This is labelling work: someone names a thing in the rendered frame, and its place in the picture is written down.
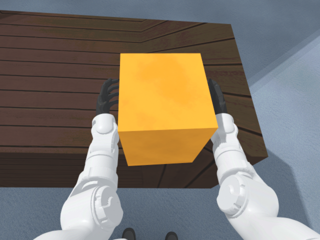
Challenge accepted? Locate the robot left foot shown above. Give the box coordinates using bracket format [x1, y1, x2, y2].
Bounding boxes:
[122, 227, 136, 240]

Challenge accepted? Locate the robot left forearm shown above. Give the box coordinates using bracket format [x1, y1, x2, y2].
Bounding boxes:
[60, 113, 119, 224]

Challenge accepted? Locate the robot right hand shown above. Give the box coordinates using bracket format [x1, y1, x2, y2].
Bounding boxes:
[207, 78, 228, 115]

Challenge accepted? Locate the pedestal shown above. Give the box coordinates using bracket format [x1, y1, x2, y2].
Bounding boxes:
[0, 10, 269, 189]

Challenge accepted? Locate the carton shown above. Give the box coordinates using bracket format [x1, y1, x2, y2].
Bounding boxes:
[118, 53, 219, 166]

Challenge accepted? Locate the robot left hand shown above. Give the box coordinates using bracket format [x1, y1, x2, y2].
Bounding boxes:
[96, 78, 120, 116]

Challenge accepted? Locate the robot right forearm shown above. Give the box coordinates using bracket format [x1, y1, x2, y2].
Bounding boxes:
[210, 113, 279, 208]

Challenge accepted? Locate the robot left upper arm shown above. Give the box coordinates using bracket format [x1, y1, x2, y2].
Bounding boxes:
[33, 185, 124, 240]

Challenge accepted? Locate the robot right upper arm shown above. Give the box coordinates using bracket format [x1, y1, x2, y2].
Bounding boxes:
[216, 174, 320, 240]

